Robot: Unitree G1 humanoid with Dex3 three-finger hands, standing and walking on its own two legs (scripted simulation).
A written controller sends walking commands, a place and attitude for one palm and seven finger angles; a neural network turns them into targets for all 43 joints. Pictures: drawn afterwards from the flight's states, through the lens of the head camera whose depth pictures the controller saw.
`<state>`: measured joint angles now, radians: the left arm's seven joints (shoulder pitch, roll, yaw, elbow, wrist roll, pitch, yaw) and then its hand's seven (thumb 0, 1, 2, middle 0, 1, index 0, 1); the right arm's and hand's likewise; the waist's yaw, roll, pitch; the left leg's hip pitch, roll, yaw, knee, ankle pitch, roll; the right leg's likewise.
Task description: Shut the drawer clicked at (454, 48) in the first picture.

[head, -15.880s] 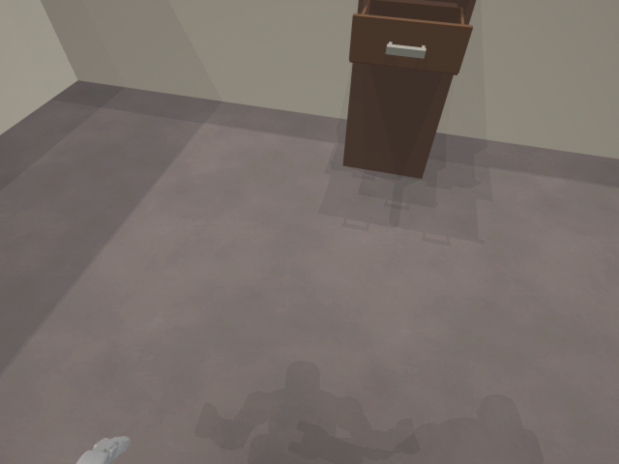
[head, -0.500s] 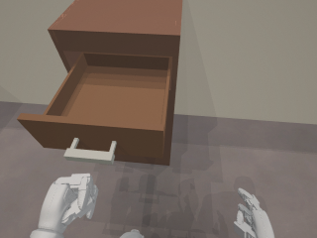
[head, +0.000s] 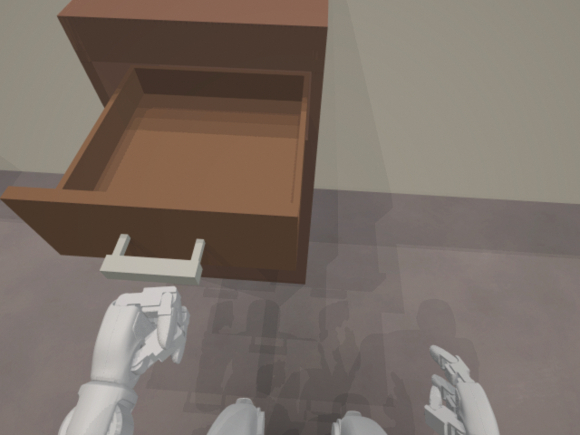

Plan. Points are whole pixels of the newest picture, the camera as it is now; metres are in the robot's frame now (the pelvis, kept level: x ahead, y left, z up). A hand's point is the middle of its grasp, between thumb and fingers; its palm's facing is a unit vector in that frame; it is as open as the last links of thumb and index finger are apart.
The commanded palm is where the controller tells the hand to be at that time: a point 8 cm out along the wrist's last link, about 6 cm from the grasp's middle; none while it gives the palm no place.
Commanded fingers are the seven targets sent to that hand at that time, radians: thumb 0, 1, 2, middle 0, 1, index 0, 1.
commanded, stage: bring the fist close to the handle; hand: left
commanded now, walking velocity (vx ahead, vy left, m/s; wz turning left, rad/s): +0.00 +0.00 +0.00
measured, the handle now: (157, 256) +0.33 +0.19 +0.06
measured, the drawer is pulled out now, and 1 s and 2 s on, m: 0.29 0.26 0.12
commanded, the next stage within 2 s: push the drawer shut in 0.26 s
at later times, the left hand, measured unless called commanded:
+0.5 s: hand (185, 329) +0.24 +0.14 +0.06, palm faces -0.07 -1.00 -0.05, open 3.3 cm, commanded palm +0.23 +0.20 +0.06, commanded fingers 0.00 0.90 0.90 -1.40 -1.60 -1.40 -1.60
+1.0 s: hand (190, 288) +0.29 +0.14 +0.05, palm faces -0.08 -0.99 -0.06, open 2.9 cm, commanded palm +0.29 +0.20 +0.06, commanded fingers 0.00 0.90 0.90 -1.40 -1.60 -1.40 -1.60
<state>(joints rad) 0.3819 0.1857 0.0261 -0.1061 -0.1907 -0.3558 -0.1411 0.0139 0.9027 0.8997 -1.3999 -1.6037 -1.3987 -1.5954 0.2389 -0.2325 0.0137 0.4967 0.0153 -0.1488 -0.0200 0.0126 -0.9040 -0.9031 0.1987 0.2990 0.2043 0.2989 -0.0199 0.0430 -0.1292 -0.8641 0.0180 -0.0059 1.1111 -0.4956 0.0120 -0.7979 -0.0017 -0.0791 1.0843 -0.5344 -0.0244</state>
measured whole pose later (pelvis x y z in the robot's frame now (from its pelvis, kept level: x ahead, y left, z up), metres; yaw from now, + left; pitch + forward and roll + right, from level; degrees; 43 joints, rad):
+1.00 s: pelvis +0.00 -0.01 +0.00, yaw +1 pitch +15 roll -2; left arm 0.05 0.24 0.07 0.17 -0.21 -0.34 -0.17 -0.04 0.77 0.92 -1.40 -1.60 -1.40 -1.60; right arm 0.21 -0.25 0.03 0.57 0.03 -0.12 -0.04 0.01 -0.90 -0.90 0.20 0.30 0.20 0.30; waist -0.03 0.04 -0.11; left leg -0.87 0.02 -0.03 1.09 -0.47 0.00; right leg -0.80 0.00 -0.10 1.06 -0.52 -0.04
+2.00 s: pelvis +0.00 +0.00 +0.01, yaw -1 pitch +18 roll -1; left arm -0.51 0.26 0.19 0.77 -0.14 -0.41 -0.12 0.01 0.80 0.91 -1.40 -1.60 -1.40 -1.60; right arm 0.31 -0.25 0.01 0.63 0.01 -0.01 0.00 0.01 -0.91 -0.90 0.20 0.30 0.20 0.30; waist -0.09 0.03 -0.12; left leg -0.91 0.03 0.02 1.05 -0.45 0.02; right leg -0.86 0.01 -0.05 1.04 -0.49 -0.02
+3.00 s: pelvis -0.01 +0.01 -0.01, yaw -3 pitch +24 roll -3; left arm -1.00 0.45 0.36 1.22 -0.02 -0.42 -0.10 0.05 0.77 0.91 -1.40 -1.60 -1.40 -1.60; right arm 0.39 -0.26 0.04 0.65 -0.04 0.04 0.03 0.00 -0.91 -0.90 0.20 0.30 0.20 0.30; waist -0.21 0.05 -0.11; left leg -1.11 0.05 0.00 1.14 -0.47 0.02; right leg -1.04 0.03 -0.07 1.09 -0.48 -0.02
